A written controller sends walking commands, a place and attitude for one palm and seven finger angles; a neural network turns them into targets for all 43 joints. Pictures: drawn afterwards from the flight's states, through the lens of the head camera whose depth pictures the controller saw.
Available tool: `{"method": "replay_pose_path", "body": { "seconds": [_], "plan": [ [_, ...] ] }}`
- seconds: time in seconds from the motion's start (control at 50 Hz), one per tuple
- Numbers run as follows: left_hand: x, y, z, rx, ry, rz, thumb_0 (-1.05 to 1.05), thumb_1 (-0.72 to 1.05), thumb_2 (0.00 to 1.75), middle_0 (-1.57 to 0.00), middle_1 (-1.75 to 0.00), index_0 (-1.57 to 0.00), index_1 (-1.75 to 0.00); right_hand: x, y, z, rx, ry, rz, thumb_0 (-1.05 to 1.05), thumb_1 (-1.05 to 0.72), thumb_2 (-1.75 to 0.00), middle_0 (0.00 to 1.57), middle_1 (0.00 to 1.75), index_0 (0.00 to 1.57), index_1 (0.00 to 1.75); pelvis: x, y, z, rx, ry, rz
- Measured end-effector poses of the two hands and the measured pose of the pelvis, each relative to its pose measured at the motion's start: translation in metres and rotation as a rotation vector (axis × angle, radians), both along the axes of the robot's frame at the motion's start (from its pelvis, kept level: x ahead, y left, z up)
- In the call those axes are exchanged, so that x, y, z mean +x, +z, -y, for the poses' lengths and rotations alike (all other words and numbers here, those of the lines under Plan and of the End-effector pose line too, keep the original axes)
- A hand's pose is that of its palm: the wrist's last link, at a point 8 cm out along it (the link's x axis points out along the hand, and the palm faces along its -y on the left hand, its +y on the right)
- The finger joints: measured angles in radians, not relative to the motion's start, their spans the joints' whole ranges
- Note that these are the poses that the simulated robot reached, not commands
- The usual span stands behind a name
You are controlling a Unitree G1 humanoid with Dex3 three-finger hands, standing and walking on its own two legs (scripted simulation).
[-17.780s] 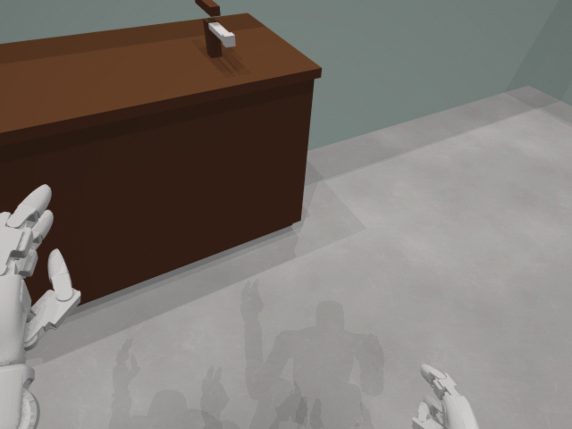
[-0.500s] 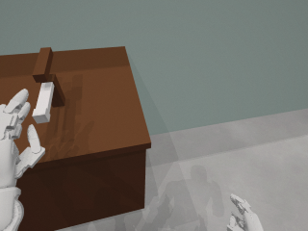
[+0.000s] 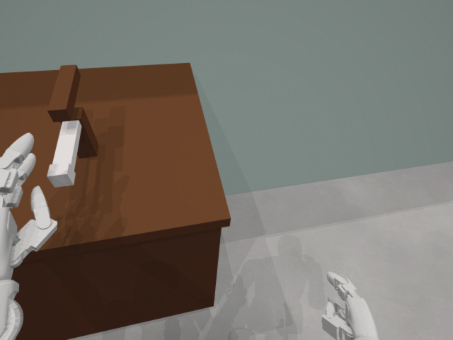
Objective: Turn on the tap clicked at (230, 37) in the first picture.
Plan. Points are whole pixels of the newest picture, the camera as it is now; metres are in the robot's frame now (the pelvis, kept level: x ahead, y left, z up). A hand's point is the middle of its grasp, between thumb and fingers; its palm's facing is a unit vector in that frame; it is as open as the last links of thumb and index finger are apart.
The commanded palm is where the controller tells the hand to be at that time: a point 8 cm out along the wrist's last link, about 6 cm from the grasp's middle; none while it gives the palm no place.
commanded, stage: look again from close up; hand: left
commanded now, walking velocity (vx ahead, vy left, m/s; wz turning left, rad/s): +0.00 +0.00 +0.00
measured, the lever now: (61, 174) +0.31 +0.30 +0.12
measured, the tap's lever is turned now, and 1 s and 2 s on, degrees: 0 0 0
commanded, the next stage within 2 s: turn the palm inward beside the body in 0.32 s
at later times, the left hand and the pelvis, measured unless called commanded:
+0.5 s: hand (37, 205) +0.23 +0.27 +0.18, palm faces +0.46 -0.78 -0.43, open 7.4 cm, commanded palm +0.14 +0.28 +0.18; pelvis -0.01 -0.01 +0.00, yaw +3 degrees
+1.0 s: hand (64, 240) +0.19 +0.22 +0.16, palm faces +0.54 -0.78 -0.32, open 7.4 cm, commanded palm +0.13 +0.26 +0.18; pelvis -0.01 -0.07 -0.01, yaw +6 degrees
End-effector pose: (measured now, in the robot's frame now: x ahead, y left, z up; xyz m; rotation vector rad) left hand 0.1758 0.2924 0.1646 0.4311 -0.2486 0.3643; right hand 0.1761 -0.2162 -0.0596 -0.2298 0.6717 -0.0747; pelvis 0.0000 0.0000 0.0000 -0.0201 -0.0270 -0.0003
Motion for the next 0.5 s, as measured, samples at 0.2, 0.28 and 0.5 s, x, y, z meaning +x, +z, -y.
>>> {"method": "replay_pose_path", "body": {
  "seconds": [0.2, 0.28, 0.5],
  "plan": [
    [-0.007, 0.003, 0.003, -0.014, 0.006, 0.028, 0.02, 0.89, 0.9, -0.21, -0.3, -0.21, -0.3, -0.007, 0.001, 0.002, -0.012, 0.005, -0.011, 0.01, -0.9, -0.9, 0.2, 0.3, 0.21, 0.3, -0.004, 0.001, 0.001, 0.0, 0.009, 0.007],
    [-0.009, 0.005, 0.003, -0.005, 0.011, 0.026, 0.02, 0.89, 0.9, -0.21, -0.3, -0.21, -0.3, -0.012, -0.002, 0.003, -0.007, -0.003, -0.022, 0.01, -0.9, -0.9, 0.2, 0.3, 0.21, 0.3, -0.006, 0.001, 0.002, 0.0, 0.01, 0.008],
    [0.008, 0.027, -0.01, 0.109, 0.051, 0.056, 0.02, 0.89, 0.9, -0.21, -0.3, -0.22, -0.3, -0.025, -0.019, 0.003, -0.019, 0.102, -0.08, 0.01, -0.9, -0.9, 0.2, 0.3, 0.2, 0.3, -0.013, -0.002, 0.014, 0.027, 0.05, 0.008]
  ]
}}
